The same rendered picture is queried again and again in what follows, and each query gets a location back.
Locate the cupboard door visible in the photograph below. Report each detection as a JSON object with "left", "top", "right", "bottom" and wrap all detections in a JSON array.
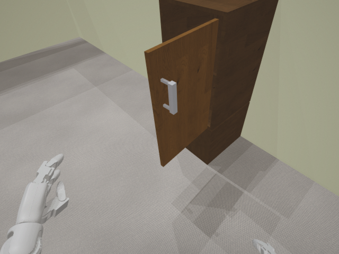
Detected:
[{"left": 144, "top": 19, "right": 219, "bottom": 167}]

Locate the robot right hand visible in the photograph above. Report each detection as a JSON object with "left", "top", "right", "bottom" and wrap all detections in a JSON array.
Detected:
[{"left": 252, "top": 239, "right": 276, "bottom": 254}]

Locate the left robot forearm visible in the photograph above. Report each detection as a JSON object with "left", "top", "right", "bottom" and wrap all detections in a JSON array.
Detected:
[{"left": 0, "top": 222, "right": 43, "bottom": 254}]

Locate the robot left hand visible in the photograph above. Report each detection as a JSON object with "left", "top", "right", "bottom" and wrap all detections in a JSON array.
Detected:
[{"left": 16, "top": 153, "right": 69, "bottom": 225}]

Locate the handle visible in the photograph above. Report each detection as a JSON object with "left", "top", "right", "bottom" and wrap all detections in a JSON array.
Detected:
[{"left": 160, "top": 78, "right": 177, "bottom": 115}]

